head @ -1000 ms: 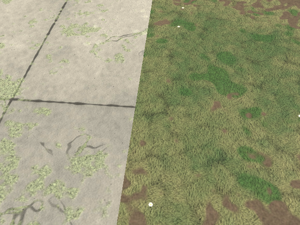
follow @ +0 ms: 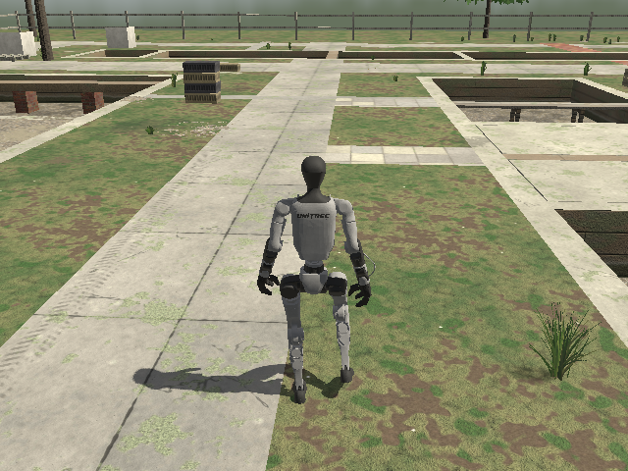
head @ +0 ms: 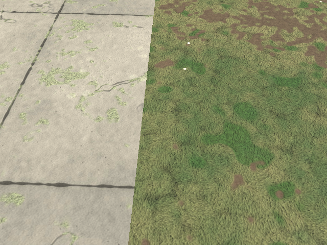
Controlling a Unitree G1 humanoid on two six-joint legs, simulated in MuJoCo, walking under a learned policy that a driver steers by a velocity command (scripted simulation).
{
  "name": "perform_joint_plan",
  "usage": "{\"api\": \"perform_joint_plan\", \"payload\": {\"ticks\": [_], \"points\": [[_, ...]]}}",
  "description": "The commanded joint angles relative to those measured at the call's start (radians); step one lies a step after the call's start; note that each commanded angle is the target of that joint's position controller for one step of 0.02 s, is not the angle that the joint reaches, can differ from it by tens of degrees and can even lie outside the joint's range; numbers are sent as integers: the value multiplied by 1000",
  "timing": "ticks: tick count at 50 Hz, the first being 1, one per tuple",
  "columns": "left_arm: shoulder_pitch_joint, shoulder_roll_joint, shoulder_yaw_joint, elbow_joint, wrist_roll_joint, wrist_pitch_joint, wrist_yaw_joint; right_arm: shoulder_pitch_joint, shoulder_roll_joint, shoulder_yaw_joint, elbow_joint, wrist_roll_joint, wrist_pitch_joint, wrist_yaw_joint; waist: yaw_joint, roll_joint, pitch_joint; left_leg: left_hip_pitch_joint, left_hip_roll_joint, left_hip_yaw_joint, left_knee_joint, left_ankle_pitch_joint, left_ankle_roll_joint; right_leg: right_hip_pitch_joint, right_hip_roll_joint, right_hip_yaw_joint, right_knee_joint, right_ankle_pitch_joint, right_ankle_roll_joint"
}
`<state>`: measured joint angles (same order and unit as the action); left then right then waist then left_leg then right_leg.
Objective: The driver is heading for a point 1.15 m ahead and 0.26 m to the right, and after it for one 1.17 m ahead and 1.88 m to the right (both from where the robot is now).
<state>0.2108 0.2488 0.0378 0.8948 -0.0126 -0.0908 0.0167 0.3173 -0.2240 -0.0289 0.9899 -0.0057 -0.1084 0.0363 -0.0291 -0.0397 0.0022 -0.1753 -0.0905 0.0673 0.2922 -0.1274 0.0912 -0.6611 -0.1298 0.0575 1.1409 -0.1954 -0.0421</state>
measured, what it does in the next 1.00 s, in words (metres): walks ahead: right foot, then left foot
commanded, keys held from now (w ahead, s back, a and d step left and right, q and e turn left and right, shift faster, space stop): w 1.00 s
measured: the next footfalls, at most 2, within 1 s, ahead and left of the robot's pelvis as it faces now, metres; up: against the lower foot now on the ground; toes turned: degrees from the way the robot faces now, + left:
right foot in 0.30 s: +0.34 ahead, -0.17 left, +0.00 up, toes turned -2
left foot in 0.86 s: +0.65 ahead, +0.07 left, +0.00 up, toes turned +3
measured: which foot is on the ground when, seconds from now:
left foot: down 0.00-0.32, up 0.34-0.84, down 0.86-1.00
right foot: up 0.00-0.28, down 0.30-0.86, up 0.88-1.00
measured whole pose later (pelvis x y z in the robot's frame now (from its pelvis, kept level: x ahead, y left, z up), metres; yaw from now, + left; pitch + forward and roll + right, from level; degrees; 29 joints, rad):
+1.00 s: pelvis +0.55 -0.01 -0.01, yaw +1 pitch +2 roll +0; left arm 0.30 0.25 0.05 0.97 -0.02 -0.10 0.00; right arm 0.17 -0.24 -0.05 0.90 0.00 -0.10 0.04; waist 0.00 -0.02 0.03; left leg -0.36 -0.04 0.07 0.47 -0.15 0.07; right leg -0.39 -0.04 0.03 1.19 -0.37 -0.05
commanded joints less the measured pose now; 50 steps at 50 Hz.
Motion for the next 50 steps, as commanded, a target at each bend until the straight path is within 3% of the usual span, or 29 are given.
{"api": "perform_joint_plan", "payload": {"ticks": [1, 5, 10, 12, 13, 14, 15, 16, 17, 18, 19, 20, 22, 23, 25, 28, 32, 38, 40, 41, 42, 43, 44, 45, 46, 47, 48, 49, 50], "points": [[35, 47, 14, -42, 12, 3, 7, -38, -132, -21, -53, 1, -18, -20, 46, 80, 55, -102, 278, -207, -208, 67, 170, -27, -41, 1, -136, 157, 28], [-126, 29, 7, -84, 4, -9, -6, 42, -160, -26, -37, 16, -4, -36, -12, 79, 54, -10, 265, -162, -193, 83, 128, -1, 2, -36, -426, 302, 36], [-248, 41, 3, -132, -9, -18, -37, 114, -171, -32, -5, 27, 16, -39, -48, 92, 83, 145, 324, -175, -124, 58, 114, 2, 32, -43, -580, 219, 19], [-229, 63, 9, -139, -10, -27, -47, 105, -182, -39, -3, 28, 27, -42, -24, 103, 71, 190, 349, -190, -72, 102, 98, 54, 47, -51, -621, 138, -9], [-180, 80, 17, -130, -9, -31, -49, 87, -190, -41, -6, 27, 32, -42, 10, 114, 45, 194, 346, -183, -16, 206, 86, 134, 70, -70, -640, 108, -25], [-66, 112, 37, -97, -7, -34, -47, 66, -182, -37, -12, 23, 38, -42, 72, 109, -20, 179, 305, -146, 121, 374, 64, 289, 105, -99, -662, 96, -48], [131, 177, 65, -43, -4, -36, -39, 58, -146, -22, -27, 11, 39, -41, 149, 71, -152, 62, 242, -92, 371, 391, 31, 566, 56, -42, -640, 120, -94], [283, 289, 93, -15, 14, -30, -36, 152, -43, 10, -46, 5, 21, -34, 146, -148, -312, -346, 91, -7, 788, 72, -47, 987, -200, 361, -669, 24, -237], [313, 241, 78, -6, 12, -27, -40, 166, -37, 16, -37, 17, -7, -29, 145, -243, -386, -531, 27, -143, 977, -422, -48, 1071, -283, 683, -829, -66, -291], [237, 170, 55, -17, 7, -30, -41, 81, -147, -12, -57, 44, -24, -24, 134, -161, -260, -618, 95, -194, 1059, -375, -24, 968, -250, 574, -840, -87, -237], [133, 134, 41, -43, 5, -28, -40, 7, -164, -16, -82, 50, -28, -26, 104, -94, -163, -614, 153, -160, 1036, -278, -12, 819, -217, 421, -855, -9, -204], [58, 103, 30, -55, 10, -27, -46, -32, -153, -20, -87, 35, -24, -33, 74, -21, -97, -570, 191, -142, 974, -198, -15, 680, -172, 316, -893, 71, -188], [17, 63, 19, -49, 19, -31, -54, -6, -115, -26, -80, 23, 6, -38, 20, -44, -50, -460, 232, -141, 881, -117, -24, 535, -106, 193, -958, 139, -166], [33, 67, 21, -36, 18, -33, -55, 12, -93, -24, -73, 23, 18, -38, 11, -44, -41, -441, 231, -130, 863, -100, -31, 507, -92, 156, -977, 183, -174], [70, 96, 28, -13, 18, -36, -47, -15, -90, -28, -86, 18, 29, -42, 4, -26, -12, -482, 236, -123, 805, -43, -47, 500, -86, 105, -999, 272, -185], [122, 110, 32, 12, 16, -27, -29, -133, -86, -32, -126, 10, 30, -42, 27, -12, 17, -571, 237, -119, 643, 85, -69, 543, -85, 65, -1015, 320, -180], [174, 124, 32, 34, 7, -18, -15, -275, -66, -25, -164, 15, 21, -31, 69, -19, 48, -533, 205, -86, 410, 234, -71, 564, -61, 10, -1036, 260, -153], [247, 136, 42, 86, -3, 4, -5, -414, -72, -18, -221, 27, 7, -1, 98, -22, 99, -557, 179, -78, 258, 163, -39, 734, -127, 13, -975, 267, -145], [231, 148, 49, 88, -5, 13, -2, -394, -89, -24, -224, 27, 0, 9, 73, -33, 80, -491, 161, -64, 230, 91, -15, 766, -142, 12, -923, 359, -130], [211, 158, 52, 84, -5, 17, -1, -346, -109, -33, -214, 27, -3, 9, 43, -49, 47, -399, 134, -41, 223, 61, 0, 766, -137, 3, -870, 495, -119], [187, 160, 52, 79, -3, 22, -1, -245, -136, -50, -185, 25, -4, 6, -15, -56, -15, -246, 96, -8, 210, 55, 20, 747, -109, -23, -754, 661, -102], [175, 137, 42, 70, 3, 26, -1, -65, -186, -76, -128, 24, -3, -1, -92, -36, -123, 6, 94, -16, 220, 79, 51, 654, -51, -62, -546, 687, -72], [194, 103, 25, 44, 24, 23, -2, 118, -271, -97, -94, 12, 2, -13, -133, 118, -279, 323, 310, -280, 227, 80, 119, 416, 28, -109, -197, 331, -35], [323, -38, -11, 53, 10, -3, -17, 143, -300, -97, -79, 5, 3, -3, -52, 373, -394, 596, 494, -762, 69, -117, 272, 48, 206, -25, 100, -362, 13], [246, 79, 13, 58, -16, -26, -20, 104, -206, -73, -88, 17, 0, -3, -81, 249, -322, 539, 459, -764, 14, -201, 225, -59, 148, 84, 209, -370, -9], [147, 128, 27, 25, -34, -40, -22, 14, -165, -61, -106, 20, -2, -6, -65, 193, -186, 398, 431, -605, 0, -142, 178, -106, 98, 55, 205, -274, -25], [96, 126, 28, 14, -28, -41, -13, -72, -145, -52, -124, 15, -3, -5, -28, 91, -118, 242, 397, -489, -26, -29, 155, -57, 41, 28, 156, -173, -24], [73, 117, 37, 11, -12, -33, -6, -115, -117, -44, -128, 6, -5, -1, 0, 71, -66, 122, 359, -404, -56, 50, 143, -11, 12, 19, 98, -119, -19], [99, 97, 39, 14, -8, -19, -5, -124, -96, -37, -122, -5, -8, 1, 32, 99, -61, 59, 334, -351, -86, 79, 135, 51, -13, 27, 64, -83, -19]]}}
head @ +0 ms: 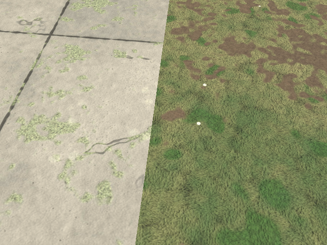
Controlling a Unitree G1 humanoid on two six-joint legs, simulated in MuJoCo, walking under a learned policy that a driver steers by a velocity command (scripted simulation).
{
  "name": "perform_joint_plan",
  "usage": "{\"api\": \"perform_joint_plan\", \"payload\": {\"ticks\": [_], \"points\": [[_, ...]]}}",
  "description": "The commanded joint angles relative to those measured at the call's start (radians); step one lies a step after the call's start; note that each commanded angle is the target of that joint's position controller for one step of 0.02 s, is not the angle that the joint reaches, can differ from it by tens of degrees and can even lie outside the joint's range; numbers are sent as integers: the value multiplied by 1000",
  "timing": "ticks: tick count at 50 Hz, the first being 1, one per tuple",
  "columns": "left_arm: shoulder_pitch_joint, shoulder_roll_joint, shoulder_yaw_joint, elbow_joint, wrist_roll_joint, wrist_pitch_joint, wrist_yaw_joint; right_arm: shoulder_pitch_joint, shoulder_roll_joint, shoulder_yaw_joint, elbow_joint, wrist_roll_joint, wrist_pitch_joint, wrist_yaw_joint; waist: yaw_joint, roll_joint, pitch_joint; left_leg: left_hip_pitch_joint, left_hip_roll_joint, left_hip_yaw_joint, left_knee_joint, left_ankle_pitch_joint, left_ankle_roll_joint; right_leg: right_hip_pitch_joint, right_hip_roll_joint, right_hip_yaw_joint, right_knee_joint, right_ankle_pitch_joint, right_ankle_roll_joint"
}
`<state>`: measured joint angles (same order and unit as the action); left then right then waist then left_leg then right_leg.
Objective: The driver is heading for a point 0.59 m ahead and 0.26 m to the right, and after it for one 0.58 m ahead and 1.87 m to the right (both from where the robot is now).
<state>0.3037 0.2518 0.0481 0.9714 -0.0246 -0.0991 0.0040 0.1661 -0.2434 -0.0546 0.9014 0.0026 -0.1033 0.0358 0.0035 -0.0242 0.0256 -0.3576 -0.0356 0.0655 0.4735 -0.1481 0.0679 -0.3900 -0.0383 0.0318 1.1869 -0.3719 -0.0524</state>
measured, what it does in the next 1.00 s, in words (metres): walks ahead, turning right: right foot, then left foot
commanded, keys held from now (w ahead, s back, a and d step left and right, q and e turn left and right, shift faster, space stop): w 0.02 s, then w+e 0.74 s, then e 0.24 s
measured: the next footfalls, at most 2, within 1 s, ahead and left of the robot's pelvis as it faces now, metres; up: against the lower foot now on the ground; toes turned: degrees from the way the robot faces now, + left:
right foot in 0.46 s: +0.40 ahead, -0.17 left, +0.00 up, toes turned -13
left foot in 0.92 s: +0.72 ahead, -0.08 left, +0.00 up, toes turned -31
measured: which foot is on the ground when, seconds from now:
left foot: down 0.00-0.46, up 0.48-0.90, down 0.92-1.00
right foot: up 0.00-0.44, down 0.46-0.94, up 0.96-1.00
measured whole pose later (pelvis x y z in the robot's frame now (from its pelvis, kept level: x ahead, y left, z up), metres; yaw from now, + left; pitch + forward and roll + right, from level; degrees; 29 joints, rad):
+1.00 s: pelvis +0.53 -0.10 -0.01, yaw -30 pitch +3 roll +1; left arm 0.32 0.29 0.08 0.74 -0.02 -0.01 0.03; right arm 0.01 -0.25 -0.05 0.72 -0.02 -0.10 0.00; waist 0.07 -0.02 0.03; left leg -0.49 -0.03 -0.01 0.51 -0.09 0.01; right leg -0.33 0.12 0.18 1.03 -0.60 0.00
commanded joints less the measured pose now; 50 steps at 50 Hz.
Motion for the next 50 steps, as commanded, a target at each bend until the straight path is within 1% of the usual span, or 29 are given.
{"api": "perform_joint_plan", "payload": {"ticks": [1, 2, 5, 8, 11, 14, 17, 18, 20, 21, 22, 23, 24, 25, 26, 27, 28, 29, 32, 34, 38, 42, 44, 45, 46, 47, 48, 49, 50], "points": [[26, 70, 27, -59, 5, 1, 8, 37, -71, -11, -23, -13, -14, 3, 11, 95, -78, 208, 265, -318, -293, 115, 163, -192, -110, 48, -11, 107, -5], [39, 53, 27, -52, 2, 13, 9, 51, -80, -13, -12, -11, -17, -1, 20, 95, -66, 188, 262, -276, -313, 138, 168, -192, -115, 42, -33, 117, 0], [-43, 58, 32, -79, 3, 31, 11, 94, -121, -25, 14, -17, -20, -21, 8, 72, -14, 194, 267, -192, -354, 189, 162, -297, -123, 55, -132, 236, 19], [-114, 53, 35, -102, 3, 29, 4, 126, -123, -24, 30, -18, -15, -37, -14, 70, 2, 238, 254, -110, -362, 222, 131, -352, -94, 81, -266, 384, 21], [-198, 41, 29, -132, 4, 24, -9, 134, -127, -21, 35, -15, -14, -45, -38, 74, 24, 256, 239, -26, -377, 225, 98, -324, -67, 39, -418, 496, 15], [-285, 22, 17, -171, 6, 25, -26, 185, -132, -22, 59, -10, -5, -51, -73, 63, 57, 352, 267, 17, -363, 256, 90, -354, -58, 5, -507, 499, 6], [-347, 18, 11, -220, 4, 24, -48, 213, -145, -28, 73, -3, 17, -54, -87, 59, 76, 474, 308, 46, -298, 351, 85, -398, -46, -37, -555, 398, -11], [-353, 22, 12, -235, 3, 24, -56, 206, -153, -31, 71, 0, 25, -57, -79, 67, 74, 496, 318, 58, -264, 425, 78, -386, -36, -58, -565, 348, -22], [-312, 49, 25, -251, 3, 26, -67, 170, -183, -39, 53, 4, 38, -65, -36, 107, 24, 505, 320, 94, -144, 751, 56, -260, 19, -125, -569, 246, -55], [-241, 76, 39, -243, 3, 29, -69, 155, -197, -43, 43, 4, 46, -71, 7, 132, -27, 496, 315, 110, -31, 913, 43, -151, 59, -154, -562, 203, -76], [-97, 119, 65, -213, 0, 30, -67, 130, -204, -44, 32, 6, 53, -75, 87, 126, -101, 442, 288, 132, 157, 959, 20, 45, 100, -164, -617, 239, -108], [73, 200, 101, -176, 3, 35, -50, 124, -198, -38, 12, 4, 47, -77, 164, 60, -194, 232, 243, 135, 432, 741, -19, 351, 43, -21, -664, 270, -162], [123, 307, 122, -169, -1, 37, -36, 216, -48, 8, -32, -28, 16, -52, 79, -203, -295, -243, 48, 93, 825, -152, -84, 742, -228, 505, -704, 195, -343], [146, 252, 100, -184, 8, 30, -33, 158, -90, 6, -51, 4, -34, -34, 106, -157, -421, -394, -19, -134, 985, -415, -73, 838, -320, 814, -870, 146, -405], [115, 190, 84, -185, 18, 24, -30, 53, -144, -11, -84, 39, -61, -24, 126, -109, -299, -482, 47, -178, 975, -338, -42, 769, -273, 654, -878, 198, -337], [41, 150, 72, -202, 13, 20, -30, 17, -140, -8, -97, 38, -71, -26, 88, -24, -207, -456, 95, -167, 886, -251, -28, 614, -228, 508, -881, 274, -296], [-34, 119, 62, -222, 13, 19, -33, 5, -140, -15, -90, 16, -67, -34, 41, 43, -136, -391, 126, -155, 794, -211, -35, 450, -188, 413, -900, 369, -269], [-75, 96, 52, -238, 19, 17, -31, 23, -150, -26, -91, 4, -51, -38, 3, 34, -114, -312, 150, -158, 735, -187, -43, 345, -161, 356, -924, 428, -258], [-76, 131, 58, -251, 14, 15, -18, 35, -116, -28, -109, -14, -13, -44, -33, 11, -73, -247, 152, -133, 591, -141, -90, 192, -122, 286, -970, 491, -260], [-43, 164, 67, -250, 11, 16, -3, -41, -102, -23, -139, -20, -4, -50, -15, -4, -46, -261, 134, -116, 452, -32, -119, 147, -97, 245, -981, 497, -247], [16, 166, 69, -242, 4, 28, 8, -186, -75, -12, -184, -10, -10, -41, 45, -51, -28, -186, 70, -107, 151, 213, -120, 115, -39, 210, -956, 367, -179], [64, 162, 71, -225, 0, 53, 18, -237, -110, -21, -228, -8, -19, -31, 58, -82, -45, -128, 10, -120, 27, 217, -101, 194, -46, 276, -815, 497, -130], [41, 159, 71, -243, 4, 67, 30, -200, -137, -32, -225, -9, -26, -26, 31, -102, -71, -86, -1, -136, -12, 158, -78, 250, -54, 341, -723, 525, -108], [6, 153, 69, -262, 4, 71, 34, -148, -146, -36, -213, -12, -32, -26, -3, -109, -89, -21, 4, -127, -57, 187, -60, 254, -35, 351, -660, 534, -87], [-23, 127, 61, -285, 6, 71, 34, -72, -171, -44, -201, -26, -37, -30, -44, -92, -145, 124, 56, -141, -92, 312, -27, 215, 18, 324, -537, 527, -47], [-29, 74, 41, -323, 25, 67, 34, 57, -237, -56, -195, -48, -35, -40, -83, 39, -292, 405, 261, -301, -18, 642, 43, 63, 90, 235, -259, 254, 5], [225, 37, 28, -312, 10, 63, 25, 95, -256, -58, -187, -45, -14, -37, 14, 322, -463, 711, 533, -628, 28, 827, 252, -197, 203, 175, 11, -426, 53], [248, 156, 46, -288, -4, 70, 22, 65, -207, -54, -202, -11, 6, -35, 4, 261, -462, 654, 535, -705, -21, 508, 251, -282, 96, 172, 137, -327, 75], [112, 207, 63, -303, -6, 88, 27, 19, -135, -35, -229, -12, 21, -45, -35, 175, -323, 535, 455, -557, -57, 349, 201, -331, 64, 127, 175, -237, 100]]}}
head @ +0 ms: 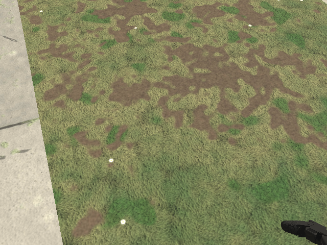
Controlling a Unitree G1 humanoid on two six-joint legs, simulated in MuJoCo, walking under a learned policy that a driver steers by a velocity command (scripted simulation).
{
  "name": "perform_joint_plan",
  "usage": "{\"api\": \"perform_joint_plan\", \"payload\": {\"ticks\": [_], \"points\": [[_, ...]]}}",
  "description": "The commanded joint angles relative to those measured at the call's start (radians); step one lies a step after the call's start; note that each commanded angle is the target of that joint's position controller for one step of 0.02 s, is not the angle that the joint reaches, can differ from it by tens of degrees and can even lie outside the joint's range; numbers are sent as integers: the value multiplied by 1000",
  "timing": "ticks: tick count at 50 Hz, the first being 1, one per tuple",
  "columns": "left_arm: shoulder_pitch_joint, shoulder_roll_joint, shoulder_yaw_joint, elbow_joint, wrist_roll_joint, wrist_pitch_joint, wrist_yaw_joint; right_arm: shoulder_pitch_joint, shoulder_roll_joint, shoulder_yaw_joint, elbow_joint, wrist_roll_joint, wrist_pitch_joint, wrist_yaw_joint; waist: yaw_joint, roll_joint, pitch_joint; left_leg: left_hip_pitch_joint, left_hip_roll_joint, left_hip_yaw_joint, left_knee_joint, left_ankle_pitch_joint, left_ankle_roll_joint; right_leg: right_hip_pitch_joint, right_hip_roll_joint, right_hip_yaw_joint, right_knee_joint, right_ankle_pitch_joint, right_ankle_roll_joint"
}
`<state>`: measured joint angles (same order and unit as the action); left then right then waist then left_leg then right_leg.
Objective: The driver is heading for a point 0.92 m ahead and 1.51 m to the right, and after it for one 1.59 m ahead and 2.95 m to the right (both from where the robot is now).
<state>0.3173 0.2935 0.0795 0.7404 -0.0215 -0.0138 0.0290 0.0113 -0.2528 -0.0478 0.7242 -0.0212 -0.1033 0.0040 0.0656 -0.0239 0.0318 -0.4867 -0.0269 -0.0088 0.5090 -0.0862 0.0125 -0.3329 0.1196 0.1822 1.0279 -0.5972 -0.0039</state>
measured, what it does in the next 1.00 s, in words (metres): steps on the spot, turning right: right foot, then left foot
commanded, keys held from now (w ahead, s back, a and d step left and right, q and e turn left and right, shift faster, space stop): e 1.00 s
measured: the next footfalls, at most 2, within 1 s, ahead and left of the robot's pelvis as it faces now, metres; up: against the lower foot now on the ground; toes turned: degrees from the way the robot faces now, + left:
right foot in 0.38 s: +0.09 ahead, -0.14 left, +0.00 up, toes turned -16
left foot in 0.86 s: +0.17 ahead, +0.06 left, +0.00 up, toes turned -35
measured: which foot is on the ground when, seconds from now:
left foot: down 0.00-0.38, up 0.40-0.84, down 0.86-1.00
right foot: up 0.00-0.36, down 0.38-0.86, up 0.88-1.00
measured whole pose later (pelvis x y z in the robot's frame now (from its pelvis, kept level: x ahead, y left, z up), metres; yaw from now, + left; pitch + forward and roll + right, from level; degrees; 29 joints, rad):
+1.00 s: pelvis +0.07 -0.01 +0.02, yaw -36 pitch +2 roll +0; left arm 0.20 0.36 0.10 0.59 -0.02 0.05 0.02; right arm 0.14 -0.27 -0.07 0.73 -0.01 0.00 -0.02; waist 0.00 -0.05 0.03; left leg -0.25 0.01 0.01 0.47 -0.25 0.01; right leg -0.55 0.09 0.11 1.14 -0.44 0.06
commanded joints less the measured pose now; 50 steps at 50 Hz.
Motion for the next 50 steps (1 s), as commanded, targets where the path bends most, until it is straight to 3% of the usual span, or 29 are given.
{"api": "perform_joint_plan", "payload": {"ticks": [1, 2, 3, 4, 6, 10, 15, 17, 18, 19, 20, 21, 22, 23, 24, 25, 27, 32, 38, 41, 42, 43, 44, 45, 46, 47, 48, 50], "points": [[28, 167, 36, -86, -5, 24, 9, 116, -103, -29, -54, 6, 39, -18, -88, 109, -236, 521, 387, -371, -129, 199, 222, -380, -125, -62, 311, 54, 64], [4, 161, 41, -97, 2, 42, 14, 76, -96, -23, -56, 3, 50, -20, -69, 112, -161, 388, 347, -302, -163, 142, 211, -349, -151, -73, 282, 89, 69], [17, 128, 37, -102, -1, 57, 13, 53, -114, -27, -49, -6, 55, -21, -45, 140, -114, 268, 307, -228, -208, 109, 201, -279, -163, -96, 246, 118, 68], [29, 97, 31, -107, -1, 62, 14, 42, -125, -33, -45, -11, 55, -21, -38, 163, -92, 209, 276, -162, -239, 108, 199, -237, -161, -124, 198, 146, 65], [15, 65, 23, -124, 2, 60, 14, 48, -141, -41, -33, -8, 51, -23, -41, 170, -105, 225, 287, -104, -254, 196, 224, -225, -169, -145, 104, 181, 65], [-51, 65, 17, -157, 8, 57, -3, 42, -173, -54, -27, 7, 68, -31, -57, 147, -166, 282, 335, -42, -253, 217, 240, -162, -199, -159, -72, 283, 55], [-109, 89, 25, -191, 8, 68, -30, 59, -209, -66, -10, 28, 90, -22, -74, 172, -130, 302, 356, 12, -231, 78, 198, -71, -179, -214, -270, 290, 14], [-85, 85, 31, -187, 10, 68, -39, 54, -216, -68, 0, 44, 97, -21, -48, 164, -128, 312, 349, 40, -164, 42, 152, 9, -153, -246, -434, 353, -21], [-58, 96, 39, -175, 13, 67, -38, 75, -198, -64, 12, 49, 101, -21, -42, 145, -130, 283, 323, 69, -101, 0, 109, 85, -128, -250, -515, 405, -47], [-18, 145, 57, -169, 17, 64, -28, 123, -158, -56, 33, 40, 105, -16, -38, 43, -125, 189, 265, 129, 39, -97, 34, 197, -169, -152, -616, 554, -91], [0, 273, 83, -190, 21, 62, -8, 136, -98, -36, -2, -9, 104, -6, -78, -277, -119, -99, 113, 227, 377, -487, -72, 346, -432, 216, -641, 898, -210], [-4, 284, 78, -213, 48, 43, -14, 45, -129, -45, -39, -8, 96, -15, -19, -251, -149, -220, 38, 51, 584, -592, -87, 279, -514, 339, -675, 896, -355], [-16, 248, 68, -207, 55, 22, -21, 3, -159, -55, -46, 17, 97, -21, -9, -153, -146, -235, 54, -15, 661, -521, -70, 258, -461, 269, -690, 824, -333], [-71, 221, 60, -206, 41, 10, -20, 24, -164, -60, -36, 27, 100, -27, -45, -118, -124, -240, 68, -34, 655, -429, -56, 238, -407, 195, -682, 776, -273], [-115, 186, 49, -214, 25, 9, -17, 45, -166, -64, -14, 17, 104, -37, -62, -84, -130, -229, 79, -46, 640, -368, -57, 229, -372, 158, -674, 744, -230], [-147, 173, 41, -221, 17, 13, -12, 59, -170, -67, -12, 9, 108, -41, -79, -101, -131, -193, 73, -43, 647, -324, -64, 194, -352, 131, -672, 775, -220], [-152, 160, 32, -229, 24, 17, -4, 82, -158, -66, -10, 14, 106, -37, -91, -108, -156, -140, 48, -40, 648, -269, -74, 176, -322, 113, -670, 803, -223], [-124, 180, 41, -227, 19, 29, 10, 34, -121, -49, -32, 20, 101, -28, -59, -119, -149, -98, 23, -59, 390, -248, -93, 205, -304, 168, -650, 701, -227], [-145, 190, 47, -241, 15, 44, -4, 47, -134, -52, -44, 31, 86, -6, -48, -143, -141, 42, -13, -71, 191, -298, -73, 159, -289, 299, -622, 675, -231], [-185, 183, 45, -248, -3, 52, -3, 112, -136, -58, -34, 30, 74, 5, -92, -139, -148, 178, -19, -54, -50, -174, -41, 143, -242, 324, -571, 676, -187], [-185, 168, 41, -251, -6, 54, 1, 149, -157, -66, -24, 23, 72, 5, -104, -114, -156, 285, 29, -69, -136, -55, -18, 81, -204, 300, -535, 580, -144], [-146, 116, 28, -253, 5, 54, 2, 179, -224, -82, -29, 5, 78, -1, -82, 53, -183, 416, 225, -231, -167, 39, 55, -55, -115, 192, -361, 309, -83], [-129, 123, 33, -279, -2, 45, 2, 161, -287, -93, -22, -19, 86, -3, -43, 339, -115, 402, 413, -478, -212, 228, 230, -270, 43, -12, -176, -38, -21], [-113, 211, 60, -257, 19, 36, 1, 121, -229, -80, -55, -18, 79, -9, -55, 253, -105, 359, 468, -492, -212, 248, 296, -292, -38, -3, 59, -39, 24], [-102, 234, 74, -230, 9, 39, -4, 72, -177, -65, -71, -10, 80, -18, -38, 183, -94, 333, 405, -379, -195, 220, 254, -284, -56, -11, 141, 34, 38], [-83, 210, 73, -204, 7, 51, -1, 33, -155, -59, -81, 2, 83, -24, -23, 147, -73, 325, 331, -283, -182, 170, 203, -284, -66, -26, 180, 91, 56], [-82, 187, 68, -199, 9, 60, -1, 28, -144, -55, -83, 16, 85, -29, -35, 147, -60, 339, 306, -234, -179, 167, 188, -315, -71, -35, 221, 144, 72], [-108, 138, 51, -210, -1, 66, -7, 58, -149, -52, -80, 13, 96, -39, -56, 155, -48, 344, 267, -140, -191, 196, 191, -315, -83, -91, 197, 196, 92]]}}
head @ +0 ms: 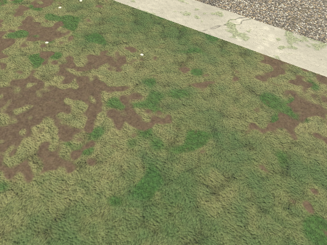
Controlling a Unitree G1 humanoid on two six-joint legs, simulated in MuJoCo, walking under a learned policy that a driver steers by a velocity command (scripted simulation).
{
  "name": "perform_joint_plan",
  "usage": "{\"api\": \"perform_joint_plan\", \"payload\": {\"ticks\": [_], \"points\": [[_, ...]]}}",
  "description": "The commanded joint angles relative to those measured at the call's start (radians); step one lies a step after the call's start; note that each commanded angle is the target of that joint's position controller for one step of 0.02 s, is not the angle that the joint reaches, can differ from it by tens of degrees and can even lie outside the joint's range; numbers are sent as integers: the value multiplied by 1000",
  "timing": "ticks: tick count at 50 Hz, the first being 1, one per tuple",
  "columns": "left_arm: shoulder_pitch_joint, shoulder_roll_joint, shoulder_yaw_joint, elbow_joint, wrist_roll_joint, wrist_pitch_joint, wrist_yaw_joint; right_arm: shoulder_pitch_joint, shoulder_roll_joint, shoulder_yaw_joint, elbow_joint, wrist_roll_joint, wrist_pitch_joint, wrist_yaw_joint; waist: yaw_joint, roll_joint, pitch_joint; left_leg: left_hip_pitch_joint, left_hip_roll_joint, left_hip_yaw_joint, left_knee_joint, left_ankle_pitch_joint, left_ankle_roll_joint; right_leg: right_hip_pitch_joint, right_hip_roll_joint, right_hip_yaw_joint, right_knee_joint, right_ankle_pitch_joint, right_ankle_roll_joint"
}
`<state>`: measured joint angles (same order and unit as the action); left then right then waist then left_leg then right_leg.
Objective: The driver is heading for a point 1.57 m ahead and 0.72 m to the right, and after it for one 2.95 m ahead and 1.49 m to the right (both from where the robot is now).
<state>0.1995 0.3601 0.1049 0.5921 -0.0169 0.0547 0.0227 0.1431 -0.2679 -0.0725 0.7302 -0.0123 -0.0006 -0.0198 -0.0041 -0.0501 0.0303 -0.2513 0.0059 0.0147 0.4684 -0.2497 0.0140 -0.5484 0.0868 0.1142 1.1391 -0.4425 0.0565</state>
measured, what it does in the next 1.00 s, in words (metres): steps on the spot: right foot, then left foot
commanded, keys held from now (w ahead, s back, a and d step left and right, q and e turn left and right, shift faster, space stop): e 0.12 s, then no key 0.88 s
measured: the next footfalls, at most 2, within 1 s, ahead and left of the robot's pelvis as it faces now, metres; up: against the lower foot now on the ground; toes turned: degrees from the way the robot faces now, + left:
right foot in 0.26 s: +0.02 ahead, -0.16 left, +0.00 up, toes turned -8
left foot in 0.62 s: +0.04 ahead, +0.08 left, +0.00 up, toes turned -9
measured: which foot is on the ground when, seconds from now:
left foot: down 0.00-0.26, up 0.28-0.60, down 0.62-1.00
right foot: up 0.00-0.24, down 0.26-1.00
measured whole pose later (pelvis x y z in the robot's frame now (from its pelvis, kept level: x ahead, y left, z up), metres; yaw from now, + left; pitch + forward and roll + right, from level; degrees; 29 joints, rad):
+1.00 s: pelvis +0.00 -0.04 +0.00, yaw -10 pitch -2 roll +0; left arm 0.18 0.24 0.05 0.84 0.01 0.01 0.02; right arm 0.20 -0.24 -0.02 0.86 -0.01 -0.01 -0.02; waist 0.00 0.00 0.03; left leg -0.19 0.03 0.01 0.52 -0.31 -0.02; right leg -0.23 0.03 0.02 0.52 -0.26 -0.02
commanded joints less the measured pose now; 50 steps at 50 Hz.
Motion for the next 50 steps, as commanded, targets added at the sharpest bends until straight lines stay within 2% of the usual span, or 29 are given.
{"api": "perform_joint_plan", "payload": {"ticks": [1, 3, 7, 10, 11, 12, 13, 14, 15, 16, 17, 18, 19, 22, 24, 27, 29, 30, 31, 32, 33, 34, 35, 36, 39, 45, 50], "points": [[-21, 56, 19, -75, -10, -4, -2, -48, -140, -29, -82, 0, -1, -19, -6, 196, -51, 146, 234, -144, -153, 362, 195, -114, -61, -44, 34, 55, 38], [-67, 40, 8, -98, -7, -6, -6, -5, -162, -37, -74, -3, 8, -23, -40, 215, -71, 217, 260, -131, -150, 382, 210, -116, -91, -64, -74, 53, 49], [-75, 21, -7, -112, 3, -8, -21, -14, -214, -54, -72, 10, 17, -9, -48, 238, -99, 170, 287, -71, -140, 418, 210, 59, -118, -126, -288, 33, 29], [-38, 32, -1, -99, 2, -5, -27, -9, -226, -54, -58, 33, 13, 4, -29, 244, -102, 159, 298, -71, -101, 413, 196, 166, -92, -152, -467, 74, -8], [-4, 28, 1, -85, 3, -5, -29, -25, -223, -51, -55, 44, 12, 6, -3, 234, -103, 143, 288, -58, -66, 398, 175, 234, -81, -163, -587, 158, -33], [39, 31, 5, -64, 6, -6, -29, -23, -201, -42, -47, 53, 10, 8, 21, 213, -109, 100, 267, -35, -14, 360, 136, 340, -63, -171, -725, 268, -63], [58, 62, 12, -61, 8, -8, -22, 35, -153, -25, -22, 41, 3, 13, 18, 125, -133, 5, 224, 19, 74, 241, 61, 489, -105, -94, -788, 428, -91], [80, 157, 26, -82, 17, -10, -5, 47, -62, 11, -54, -24, -6, 25, -12, -184, -194, -213, 121, 110, 341, -224, -47, 671, -376, 228, -758, 842, -175], [48, 135, 10, -90, 48, -28, -12, -14, -102, -2, -71, -8, -4, 16, 24, -213, -189, -299, 59, 23, 506, -426, -83, 535, -497, 314, -758, 869, -366], [40, 97, 0, -81, 52, -47, -22, -42, -164, -20, -65, 15, 4, 7, 47, -124, -162, -292, 74, -26, 595, -401, -87, 483, -440, 254, -780, 773, -375], [3, 75, -9, -61, 46, -60, -24, -36, -165, -25, -55, 23, 10, 4, 24, -112, -129, -297, 80, -43, 610, -344, -84, 460, -376, 185, -783, 689, -325], [-32, 72, -10, -58, 36, -65, -24, -13, -159, -27, -31, 19, 18, -3, 10, -90, -116, -297, 84, -50, 601, -290, -85, 451, -337, 146, -788, 622, -286], [-64, 63, -16, -53, 27, -67, -21, 0, -162, -30, -24, 11, 25, -7, -1, -95, -98, -274, 81, -52, 600, -234, -94, 417, -323, 121, -791, 655, -276], [-92, 15, -34, -36, 33, -71, -14, 44, -124, -20, -3, 17, 28, -5, -22, -94, -117, -187, 68, -41, 520, -144, -108, 392, -284, 63, -795, 661, -271], [-97, 11, -35, -21, 33, -68, -13, 18, -101, -8, -8, 15, 29, -5, -5, -92, -106, -140, 68, -36, 386, -145, -105, 390, -275, 63, -793, 593, -269], [-85, 23, -34, 9, 34, -62, -17, 2, -104, -2, -14, 15, 28, -4, 16, -94, -92, -81, 57, -26, 243, -172, -95, 383, -292, 113, -792, 492, -287], [-105, 8, -42, 26, 27, -61, -20, 33, -99, 1, 1, 14, 24, -2, -6, -81, -83, -9, 47, -17, 97, -83, -79, 353, -280, 128, -785, 409, -272], [-109, -5, -48, 38, 21, -61, -20, 60, -90, 6, 12, 7, 19, 2, -30, -61, -75, 66, 42, -11, -37, 53, -63, 319, -259, 116, -779, 357, -241], [-75, -17, -53, 57, 24, -67, -21, 73, -111, 7, 17, -8, 13, 3, -26, -23, -85, 144, 68, -50, -68, 185, -46, 283, -229, 104, -772, 299, -195], [-45, -22, -54, 68, 40, -73, -24, 77, -161, 1, 9, -11, 11, 1, 6, 55, -88, 181, 131, -106, -52, 321, -19, 253, -173, 61, -736, 214, -150], [-17, -22, -49, 72, 41, -75, -26, 54, -193, -11, 29, 5, 8, 3, 46, 168, -72, 91, 128, -90, -20, 171, 19, 284, -113, -9, -751, 179, -115], [-76, 0, -48, 76, 45, -71, -22, 30, -140, -1, 18, 8, 2, 10, 5, 146, -49, 13, 107, -89, -51, 49, 24, 339, -101, -25, -717, 187, -94], [-103, -2, -44, 73, 38, -67, -17, 23, -113, 9, 23, -2, -6, 11, 3, 143, -41, -18, 102, -87, -67, 11, 11, 358, -102, -28, -700, 204, -96], [-105, -13, -45, 78, 34, -60, -12, 16, -108, 12, 24, -7, -13, 9, 4, 140, -37, -25, 92, -78, -68, 23, -3, 364, -110, -22, -695, 235, -104], [-81, -23, -43, 101, 33, -51, -7, 45, -98, 20, 40, -2, -27, 4, -2, 106, -37, -1, 80, -62, -49, 50, -17, 355, -114, -16, -697, 283, -114], [-57, -29, -38, 160, 27, -55, -4, 59, -97, 26, 59, 1, -22, -8, -7, 57, -31, 15, 68, -55, -39, 64, -13, 353, -112, -20, -697, 322, -100], [-42, -25, -35, 214, 24, -55, 2, 65, -91, 30, 84, 3, -22, -9, -5, 45, -29, 18, 59, -48, -41, 79, -12, 370, -114, -22, -696, 356, -95]]}}
Velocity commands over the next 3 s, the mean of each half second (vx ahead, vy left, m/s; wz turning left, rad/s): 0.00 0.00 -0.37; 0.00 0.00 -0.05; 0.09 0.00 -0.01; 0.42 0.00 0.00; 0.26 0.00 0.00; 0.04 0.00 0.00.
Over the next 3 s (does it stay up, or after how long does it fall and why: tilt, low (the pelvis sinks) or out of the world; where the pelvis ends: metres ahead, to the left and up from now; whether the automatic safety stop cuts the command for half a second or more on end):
stays up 0.52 -0.11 -0.01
